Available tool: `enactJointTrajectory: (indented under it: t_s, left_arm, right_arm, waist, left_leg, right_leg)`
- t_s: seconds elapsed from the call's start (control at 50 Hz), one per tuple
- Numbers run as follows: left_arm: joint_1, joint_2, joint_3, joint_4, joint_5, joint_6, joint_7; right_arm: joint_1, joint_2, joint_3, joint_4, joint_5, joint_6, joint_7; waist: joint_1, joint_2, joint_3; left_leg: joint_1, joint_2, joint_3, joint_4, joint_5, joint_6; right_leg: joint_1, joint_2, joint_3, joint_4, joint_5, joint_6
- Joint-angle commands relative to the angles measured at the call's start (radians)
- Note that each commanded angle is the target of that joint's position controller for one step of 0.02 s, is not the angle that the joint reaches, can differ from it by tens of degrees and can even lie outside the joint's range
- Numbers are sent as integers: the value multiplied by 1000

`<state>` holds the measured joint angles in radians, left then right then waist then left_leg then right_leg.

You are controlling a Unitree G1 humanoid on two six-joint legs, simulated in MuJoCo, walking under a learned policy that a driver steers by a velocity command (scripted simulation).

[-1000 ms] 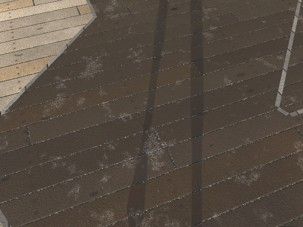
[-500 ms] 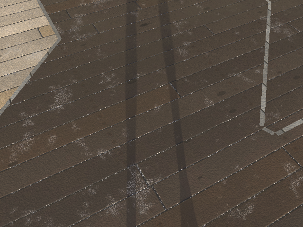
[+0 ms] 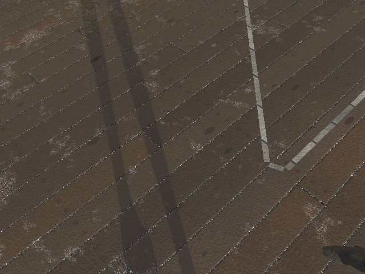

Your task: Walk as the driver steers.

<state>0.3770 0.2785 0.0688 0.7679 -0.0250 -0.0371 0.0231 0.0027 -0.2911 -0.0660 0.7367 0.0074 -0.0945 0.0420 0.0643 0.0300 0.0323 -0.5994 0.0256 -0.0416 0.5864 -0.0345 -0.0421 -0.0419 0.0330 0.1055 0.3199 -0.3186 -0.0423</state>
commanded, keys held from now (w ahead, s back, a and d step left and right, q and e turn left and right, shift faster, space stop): w+e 0.36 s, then no key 0.64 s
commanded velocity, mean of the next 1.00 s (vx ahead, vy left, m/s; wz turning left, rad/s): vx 0.28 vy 0.00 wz -0.34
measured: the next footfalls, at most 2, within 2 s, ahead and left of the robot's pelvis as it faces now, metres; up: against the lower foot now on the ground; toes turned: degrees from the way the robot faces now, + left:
left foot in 0.12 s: +0.26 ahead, +0.13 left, +0.00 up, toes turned -7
right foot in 0.58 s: +0.44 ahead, -0.19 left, +0.00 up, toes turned -19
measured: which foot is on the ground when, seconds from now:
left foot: up 0.00-0.10, down 0.12-0.60, up 0.62-0.90, down 0.92-1.00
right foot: down 0.00-0.12, up 0.14-0.56, down 0.58-1.00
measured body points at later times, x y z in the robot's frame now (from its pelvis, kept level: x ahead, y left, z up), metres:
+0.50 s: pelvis +0.27 +0.00 +0.00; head +0.30 -0.02 +0.44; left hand +0.54 +0.18 -0.08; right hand +0.21 -0.29 -0.13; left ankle +0.22 +0.14 -0.74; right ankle +0.38 -0.19 -0.70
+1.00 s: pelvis +0.39 -0.06 -0.01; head +0.40 -0.05 +0.44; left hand +0.60 +0.13 -0.13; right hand +0.39 -0.34 -0.13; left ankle +0.44 +0.07 -0.74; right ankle +0.40 -0.17 -0.74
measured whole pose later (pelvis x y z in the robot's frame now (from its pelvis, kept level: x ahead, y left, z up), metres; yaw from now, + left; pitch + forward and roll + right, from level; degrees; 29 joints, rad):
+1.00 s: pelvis +0.39 -0.06 -0.01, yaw -19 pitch +0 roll -1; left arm 0.16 0.23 0.03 0.78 0.02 0.00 0.00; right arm 0.18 -0.25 -0.02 0.92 -0.02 0.02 -0.02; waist 0.00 -0.01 0.01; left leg -0.28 0.05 -0.01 0.57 -0.29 -0.03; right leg -0.31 0.04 -0.01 0.50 -0.18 -0.02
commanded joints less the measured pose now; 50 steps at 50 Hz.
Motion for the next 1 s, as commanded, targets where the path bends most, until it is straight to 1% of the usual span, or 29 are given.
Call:
enactJointTrajectory:
  t_s: [0.02,0.08,0.1,0.12,0.14,0.16,0.18,0.22,0.26,0.32,0.36,0.42,0.5,0.56,0.58,0.6,0.62,0.64,0.66,0.68,0.7,0.76,0.84,0.88,0.9,0.92,0.94,0.96,1.0]
  left_arm:
    - [1,198,58,-54,-7,-13,11]
    - [-20,189,60,-60,0,-5,12]
    - [-29,164,51,-68,6,-1,9]
    - [-42,119,31,-92,19,1,5]
    - [95,16,3,-124,6,-9,3]
    - [112,84,9,-113,-21,-15,2]
    - [27,164,31,-116,-28,-14,-1]
    - [-84,164,34,-140,0,-11,-2]
    - [-70,129,33,-144,-5,3,-11]
    - [-111,84,19,-172,-4,20,-14]
    - [-140,77,14,-187,3,20,-18]
    - [-210,48,0,-205,13,5,-34]
    - [-283,56,4,-234,14,-2,-59]
    - [-138,126,42,-195,33,-2,-57]
    - [-62,187,63,-176,38,2,-43]
    - [-7,269,70,-187,59,10,-22]
    - [-49,217,33,-207,65,4,-31]
    - [-74,156,22,-205,47,8,-46]
    - [-129,137,14,-192,34,6,-51]
    - [-173,122,9,-181,30,4,-52]
    - [-221,112,5,-176,32,4,-49]
    - [-285,118,11,-159,57,0,-40]
    - [-290,96,4,-116,50,7,-23]
    - [-308,81,-4,-96,42,15,-21]
    - [-291,57,-12,-80,41,17,-22]
    - [-253,35,-20,-57,47,16,-23]
    - [-209,45,-16,-49,55,16,-24]
    - [-197,22,-19,-46,53,21,-18]
    - [-242,58,-8,-37,47,29,-5]
  right_arm:
    - [-111,-84,-16,-93,10,-21,3]
    - [-7,-130,-36,-66,7,-31,-2]
    - [98,-155,-52,-36,2,-34,-9]
    - [252,-195,-65,-16,-15,-35,-16]
    - [367,-283,-85,9,-32,-26,-20]
    - [340,-213,-65,9,-15,-25,-12]
    - [269,-143,-45,-4,-5,-19,-18]
    - [190,-92,-29,1,-14,-7,-26]
    - [163,-78,-24,15,-23,-13,-32]
    - [168,-107,-34,42,-10,-26,-37]
    - [176,-135,-42,51,-11,-27,-38]
    - [160,-146,-39,59,-8,-12,-40]
    - [224,-183,-42,90,15,13,-42]
    - [213,-193,-43,104,33,29,-46]
    - [248,-156,-30,106,14,27,-46]
    - [302,-82,0,76,-40,23,-40]
    - [401,-51,26,103,-19,23,-28]
    - [349,-145,0,118,11,39,-24]
    - [273,-141,0,96,25,49,-25]
    - [236,-123,2,99,15,61,-38]
    - [234,-123,-1,105,6,78,-51]
    - [287,-85,6,134,-4,107,-70]
    - [226,-76,12,133,-10,116,-76]
    - [227,-66,14,141,-19,114,-68]
    - [225,-64,16,144,-31,112,-64]
    - [217,-88,15,135,-42,109,-63]
    - [188,-158,4,120,-34,106,-68]
    - [142,-138,5,136,-26,104,-65]
    - [106,-73,24,136,-34,85,-60]
  waist:
    - [-12,-151,15]
    - [-69,-174,-19]
    - [-120,-164,-85]
    - [-190,-113,-226]
    - [-142,188,-399]
    - [-135,273,-387]
    - [-144,177,-226]
    - [-118,59,-82]
    - [-79,87,-49]
    - [-73,55,-9]
    - [-77,31,-7]
    - [-88,12,19]
    - [-111,41,-16]
    - [-9,35,-102]
    - [21,-25,-157]
    - [0,-246,-283]
    - [-43,-301,-488]
    - [-11,-163,-467]
    - [-25,-148,-326]
    - [-42,-91,-240]
    - [-72,-92,-192]
    - [-118,-142,-175]
    - [-91,-158,-179]
    - [-109,-148,-144]
    - [-113,-132,-119]
    - [-102,-90,-84]
    - [-50,22,-39]
    - [-21,142,-28]
    - [-39,120,0]
  left_leg:
    - [111,-32,-1,-85,81,10]
    - [225,-36,9,-103,-8,49]
    - [377,-42,28,-124,-11,74]
    - [639,71,-77,-93,-66,128]
    - [998,330,-539,-172,-330,281]
    - [978,382,-774,-310,-562,308]
    - [844,351,-625,-332,-604,267]
    - [593,283,-371,-346,-352,230]
    - [477,245,-239,-391,-236,225]
    - [441,259,-122,-452,-129,250]
    - [465,267,-53,-467,-65,258]
    - [430,202,104,-430,195,229]
    - [523,214,142,-337,348,190]
    - [550,187,170,-92,473,132]
    - [461,132,203,81,354,83]
    - [182,34,223,430,-258,13]
    - [93,-20,30,645,-684,-16]
    - [94,27,-42,680,-647,-19]
    - [25,51,-17,655,-616,-15]
    - [14,75,-12,593,-567,-15]
    - [80,90,-15,521,-519,-18]
    - [257,63,16,363,-420,-34]
    - [354,51,21,143,-273,-19]
    - [441,30,44,0,-163,5]
    - [483,27,44,-74,-121,21]
    - [497,80,-19,-140,-81,48]
    - [430,148,-78,-173,-109,87]
    - [260,139,-90,-228,-379,112]
    - [177,96,-65,-266,-445,67]
  right_leg:
    - [-95,-215,174,-75,276,-136]
    - [-52,-226,209,36,399,-108]
    - [-73,-173,181,163,494,-81]
    - [-190,-107,143,412,399,-45]
    - [-534,39,50,796,-75,26]
    - [-674,9,87,970,-263,29]
    - [-732,-46,72,1017,-187,26]
    - [-678,-122,24,956,-68,20]
    - [-601,-166,21,895,-25,17]
    - [-635,-186,2,792,10,33]
    - [-662,-191,-4,716,102,46]
    - [-562,-149,-61,488,258,46]
    - [-460,-89,-110,303,315,23]
    - [-225,-14,-143,156,351,-39]
    - [-53,-42,-107,145,597,-64]
    - [247,-297,194,248,1116,-181]
    - [340,-479,462,195,1160,-349]
    - [249,-409,368,159,992,-318]
    - [156,-351,261,137,864,-271]
    - [43,-311,211,103,749,-232]
    - [-86,-283,163,63,662,-207]
    - [-265,-244,85,-1,571,-204]
    - [-286,-231,78,-31,264,-183]
    - [-342,-200,68,-29,18,-139]
    - [-371,-169,58,-24,-96,-97]
    - [-397,-131,42,3,-166,-43]
    - [-387,-66,-12,64,-171,1]
    - [-251,-28,-76,92,-49,29]
    - [-145,-41,-70,129,70,26]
